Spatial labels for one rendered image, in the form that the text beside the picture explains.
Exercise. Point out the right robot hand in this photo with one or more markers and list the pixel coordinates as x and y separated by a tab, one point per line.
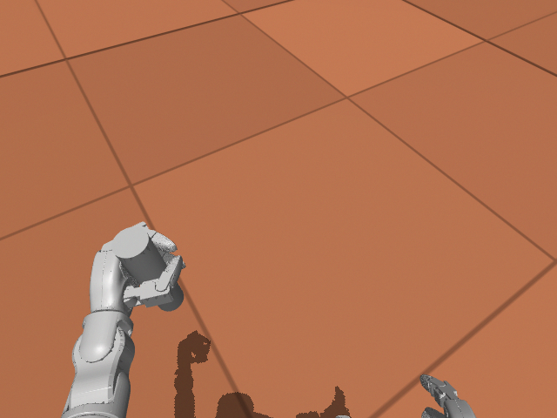
446	396

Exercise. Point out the left robot arm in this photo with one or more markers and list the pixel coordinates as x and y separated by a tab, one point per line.
102	357

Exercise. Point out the left robot hand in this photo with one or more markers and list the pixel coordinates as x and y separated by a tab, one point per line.
113	287

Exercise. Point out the can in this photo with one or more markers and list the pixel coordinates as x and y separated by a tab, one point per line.
135	249

